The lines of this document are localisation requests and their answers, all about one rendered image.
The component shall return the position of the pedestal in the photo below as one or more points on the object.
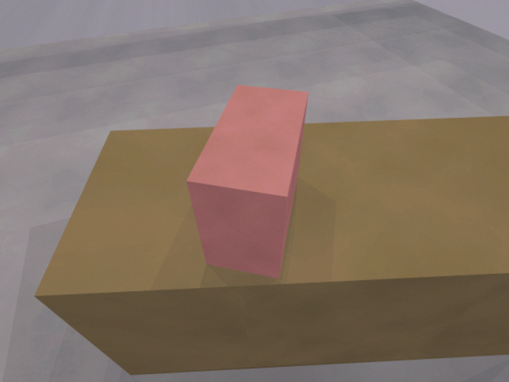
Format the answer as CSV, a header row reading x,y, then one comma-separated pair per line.
x,y
397,249

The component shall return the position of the carton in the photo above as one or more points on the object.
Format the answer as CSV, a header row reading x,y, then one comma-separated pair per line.
x,y
243,183

